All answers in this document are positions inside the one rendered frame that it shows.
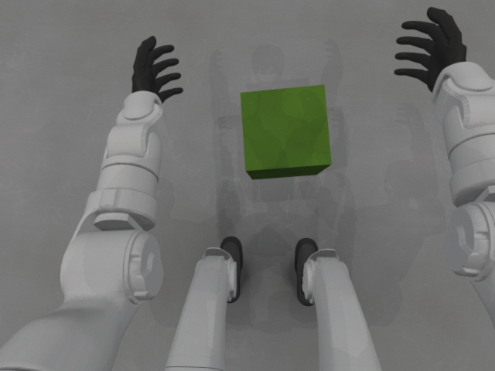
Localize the left robot upper arm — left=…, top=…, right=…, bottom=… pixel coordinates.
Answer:
left=0, top=230, right=164, bottom=371

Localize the carton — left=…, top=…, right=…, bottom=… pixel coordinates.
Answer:
left=241, top=84, right=332, bottom=179

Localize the left robot forearm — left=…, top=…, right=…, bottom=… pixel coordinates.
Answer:
left=60, top=91, right=171, bottom=294

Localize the robot right shin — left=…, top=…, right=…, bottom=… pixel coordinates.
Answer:
left=302, top=249, right=349, bottom=294

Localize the right robot hand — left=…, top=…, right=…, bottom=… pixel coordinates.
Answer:
left=394, top=7, right=466, bottom=92

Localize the robot left foot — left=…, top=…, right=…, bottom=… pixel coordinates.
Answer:
left=220, top=237, right=243, bottom=303

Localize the right robot upper arm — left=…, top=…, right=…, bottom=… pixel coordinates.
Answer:
left=443, top=201, right=495, bottom=330

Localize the right robot forearm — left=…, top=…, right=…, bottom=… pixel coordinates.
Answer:
left=432, top=62, right=495, bottom=208

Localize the left robot hand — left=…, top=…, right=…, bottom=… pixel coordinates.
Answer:
left=132, top=36, right=183, bottom=103

